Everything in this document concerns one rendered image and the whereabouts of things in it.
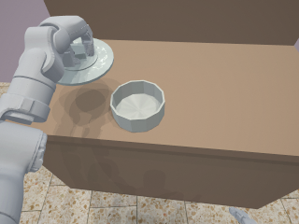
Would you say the right robot hand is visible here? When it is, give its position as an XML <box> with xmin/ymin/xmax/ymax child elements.
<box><xmin>229</xmin><ymin>206</ymin><xmax>257</xmax><ymax>224</ymax></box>

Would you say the left robot forearm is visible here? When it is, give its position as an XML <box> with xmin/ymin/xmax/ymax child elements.
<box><xmin>0</xmin><ymin>21</ymin><xmax>71</xmax><ymax>125</ymax></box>

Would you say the left robot hand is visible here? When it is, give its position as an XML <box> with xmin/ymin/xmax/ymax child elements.
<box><xmin>40</xmin><ymin>15</ymin><xmax>94</xmax><ymax>67</ymax></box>

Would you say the robot left upper arm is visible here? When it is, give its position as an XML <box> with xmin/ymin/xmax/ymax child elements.
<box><xmin>0</xmin><ymin>120</ymin><xmax>48</xmax><ymax>224</ymax></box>

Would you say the lid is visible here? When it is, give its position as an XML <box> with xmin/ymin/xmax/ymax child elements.
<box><xmin>57</xmin><ymin>37</ymin><xmax>114</xmax><ymax>86</ymax></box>

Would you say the table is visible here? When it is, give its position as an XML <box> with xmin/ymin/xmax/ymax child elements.
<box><xmin>5</xmin><ymin>0</ymin><xmax>299</xmax><ymax>209</ymax></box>

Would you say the pot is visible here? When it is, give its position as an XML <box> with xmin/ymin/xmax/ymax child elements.
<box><xmin>110</xmin><ymin>79</ymin><xmax>165</xmax><ymax>133</ymax></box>

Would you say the knob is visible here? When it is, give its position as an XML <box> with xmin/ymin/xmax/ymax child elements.
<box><xmin>70</xmin><ymin>42</ymin><xmax>87</xmax><ymax>60</ymax></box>

